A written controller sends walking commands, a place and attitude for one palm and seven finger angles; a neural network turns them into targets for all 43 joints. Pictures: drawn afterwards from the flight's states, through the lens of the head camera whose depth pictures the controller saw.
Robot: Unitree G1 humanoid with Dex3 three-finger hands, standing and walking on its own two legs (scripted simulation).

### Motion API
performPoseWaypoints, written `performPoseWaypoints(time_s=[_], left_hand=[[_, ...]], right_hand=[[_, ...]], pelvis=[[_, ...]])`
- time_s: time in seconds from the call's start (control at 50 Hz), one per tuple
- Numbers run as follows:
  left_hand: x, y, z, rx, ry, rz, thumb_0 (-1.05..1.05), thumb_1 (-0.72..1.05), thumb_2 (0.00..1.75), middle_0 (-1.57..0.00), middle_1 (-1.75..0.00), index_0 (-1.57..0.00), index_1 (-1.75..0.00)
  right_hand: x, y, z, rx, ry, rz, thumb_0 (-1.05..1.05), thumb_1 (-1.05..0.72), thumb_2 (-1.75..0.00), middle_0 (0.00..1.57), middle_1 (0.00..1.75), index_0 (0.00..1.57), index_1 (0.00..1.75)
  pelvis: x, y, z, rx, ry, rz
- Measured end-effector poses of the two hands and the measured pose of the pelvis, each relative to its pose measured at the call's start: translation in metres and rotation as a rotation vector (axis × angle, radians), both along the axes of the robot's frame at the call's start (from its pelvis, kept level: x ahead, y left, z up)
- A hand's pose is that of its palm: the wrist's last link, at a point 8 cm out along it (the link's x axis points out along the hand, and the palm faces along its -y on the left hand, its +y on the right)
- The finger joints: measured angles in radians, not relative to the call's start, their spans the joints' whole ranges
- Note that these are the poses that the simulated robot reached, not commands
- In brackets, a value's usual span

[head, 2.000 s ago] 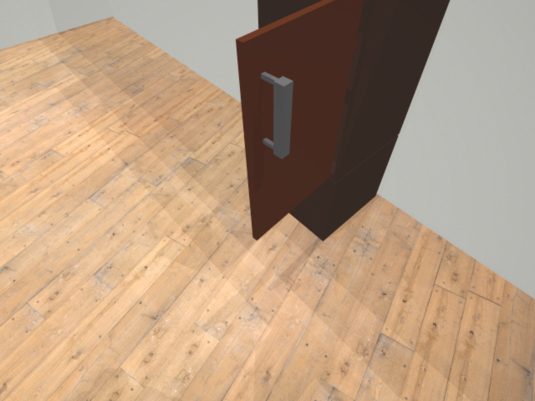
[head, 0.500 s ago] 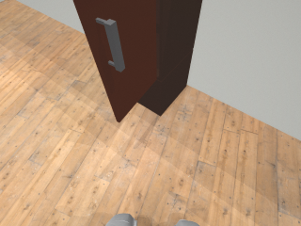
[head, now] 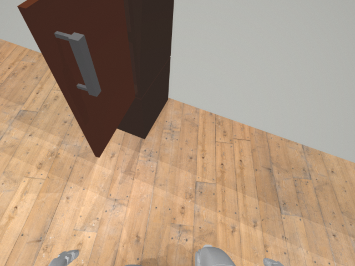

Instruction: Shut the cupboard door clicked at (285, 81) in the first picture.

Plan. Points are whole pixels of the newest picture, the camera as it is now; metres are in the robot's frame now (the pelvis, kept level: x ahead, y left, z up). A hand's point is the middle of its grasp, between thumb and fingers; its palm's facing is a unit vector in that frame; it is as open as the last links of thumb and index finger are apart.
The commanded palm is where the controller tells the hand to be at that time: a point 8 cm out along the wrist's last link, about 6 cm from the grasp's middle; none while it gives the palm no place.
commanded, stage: walk around to get in front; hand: left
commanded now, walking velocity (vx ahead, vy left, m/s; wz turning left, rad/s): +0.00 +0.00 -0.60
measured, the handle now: (79, 66) +0.52 +0.31 +0.09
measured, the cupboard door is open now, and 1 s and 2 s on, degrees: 94 94 94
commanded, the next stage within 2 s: none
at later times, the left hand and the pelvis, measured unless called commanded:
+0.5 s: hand (122, 245) +0.17 +0.15 -0.18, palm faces -0.33 -0.92 -0.21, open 7.4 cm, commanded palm none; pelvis +0.02 +0.00 -0.01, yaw -20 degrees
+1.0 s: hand (158, 229) +0.21 +0.06 -0.16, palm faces -0.58 -0.76 -0.28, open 7.4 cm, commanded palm none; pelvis +0.02 -0.05 +0.00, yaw -38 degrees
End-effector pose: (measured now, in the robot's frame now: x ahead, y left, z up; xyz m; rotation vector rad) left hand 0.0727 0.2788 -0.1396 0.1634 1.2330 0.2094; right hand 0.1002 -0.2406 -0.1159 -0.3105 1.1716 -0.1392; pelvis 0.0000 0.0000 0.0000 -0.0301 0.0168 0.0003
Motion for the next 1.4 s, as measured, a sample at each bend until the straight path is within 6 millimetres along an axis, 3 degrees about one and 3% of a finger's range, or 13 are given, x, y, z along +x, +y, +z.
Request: performPoseWaypoints(time_s=[0.1, 0.18, 0.22, 0.3, 0.42, 0.5, 0.66, 0.76, 0.86, 1.02, 1.14, 1.26, 1.4], left_hand=[[0.040, -0.014, 0.008, 0.014, -0.018, -0.126, 0.00, 0.91, 0.90, -0.20, -0.30, -0.20, -0.30], [0.072, -0.037, 0.005, 0.047, -0.053, -0.230, 0.00, 0.91, 0.90, -0.20, -0.30, -0.20, -0.30], [0.079, -0.049, 0.006, 0.058, -0.062, -0.262, 0.00, 0.91, 0.90, -0.20, -0.30, -0.20, -0.30], [0.081, -0.066, 0.009, 0.054, -0.033, -0.308, 0.00, 0.91, 0.90, -0.20, -0.30, -0.20, -0.30], [0.090, -0.079, 0.002, 0.008, 0.012, -0.388, 0.00, 0.90, 0.90, -0.20, -0.30, -0.20, -0.30], [0.107, -0.077, -0.013, -0.027, 0.012, -0.415, 0.00, 0.90, 0.90, -0.20, -0.30, -0.20, -0.30], [0.147, -0.092, -0.001, -0.040, -0.017, -0.492, 0.00, 0.91, 0.90, -0.20, -0.30, -0.20, -0.30], [0.166, -0.121, 0.008, -0.011, -0.029, -0.589, 0.00, 0.91, 0.90, -0.20, -0.30, -0.20, -0.30], [0.176, -0.155, 0.010, 0.037, -0.071, -0.672, 0.00, 0.91, 0.90, -0.20, -0.30, -0.20, -0.30], [0.161, -0.175, 0.016, 0.050, 0.010, -0.731, 0.00, 0.90, 0.90, -0.20, -0.30, -0.20, -0.30], [0.168, -0.180, 0.004, 0.023, 0.056, -0.769, 0.00, 0.90, 0.90, -0.20, -0.30, -0.20, -0.30], [0.199, -0.182, -0.018, -0.004, 0.075, -0.798, 0.00, 0.90, 0.90, -0.20, -0.30, -0.20, -0.30], [0.237, -0.215, -0.004, -0.023, 0.042, -0.903, 0.00, 0.91, 0.90, -0.20, -0.30, -0.20, -0.30]], right_hand=[[-0.043, -0.017, -0.012, 0.025, 0.053, -0.119, 0.01, -0.91, -0.90, 0.20, 0.30, 0.20, 0.30], [-0.076, -0.041, -0.034, 0.048, 0.085, -0.224, 0.01, -0.90, -0.90, 0.20, 0.30, 0.20, 0.30], [-0.088, -0.052, -0.040, 0.042, 0.111, -0.273, 0.01, -0.91, -0.90, 0.20, 0.30, 0.20, 0.30], [-0.097, -0.062, -0.029, 0.030, 0.110, -0.335, 0.01, -0.91, -0.90, 0.20, 0.30, 0.20, 0.30], [-0.096, -0.057, -0.013, 0.020, 0.040, -0.399, 0.01, -0.91, -0.90, 0.20, 0.30, 0.20, 0.30], [-0.099, -0.042, -0.015, -0.006, 0.004, -0.434, 0.01, -0.91, -0.90, 0.20, 0.30, 0.20, 0.30], [-0.136, -0.011, -0.008, 0.032, 0.083, -0.496, 0.01, -0.91, -0.90, 0.20, 0.30, 0.20, 0.30], [-0.162, -0.015, -0.021, 0.080, 0.092, -0.586, 0.01, -0.91, -0.90, 0.20, 0.30, 0.20, 0.30], [-0.190, -0.036, -0.045, 0.109, 0.108, -0.686, 0.01, -0.91, -0.90, 0.20, 0.30, 0.20, 0.30], [-0.179, -0.069, -0.022, 0.071, 0.026, -0.770, 0.01, -0.91, -0.90, 0.20, 0.30, 0.20, 0.30], [-0.156, -0.077, -0.010, 0.029, -0.043, -0.806, 0.01, -0.91, -0.90, 0.20, 0.30, 0.20, 0.30], [-0.144, -0.064, -0.005, -0.029, -0.073, -0.828, 0.01, -0.91, -0.90, 0.20, 0.30, 0.20, 0.30], [-0.172, -0.030, 0.003, 0.003, 0.004, -0.904, 0.01, -0.91, -0.90, 0.20, 0.30, 0.20, 0.30]], pelvis=[[0.003, -0.006, -0.002, -0.005, -0.005, -0.088], [0.008, -0.022, -0.018, 0.021, -0.004, -0.147], [0.006, -0.023, -0.019, 0.016, -0.014, -0.172], [0.005, -0.024, -0.010, 0.037, -0.017, -0.223], [0.010, -0.017, -0.005, 0.053, -0.004, -0.301], [0.019, -0.004, -0.014, 0.021, 0.013, -0.347], [0.022, -0.009, -0.002, 0.003, 0.007, -0.442], [0.021, -0.023, -0.005, 0.009, 0.011, -0.515], [0.017, -0.042, -0.017, 0.029, -0.002, -0.573], [0.020, -0.053, -0.001, 0.065, -0.005, -0.677], [0.035, -0.052, -0.001, 0.055, 0.004, -0.747], [0.056, -0.047, -0.012, 0.028, 0.016, -0.808], [0.060, -0.051, 0.001, 0.000, 0.020, -0.895]])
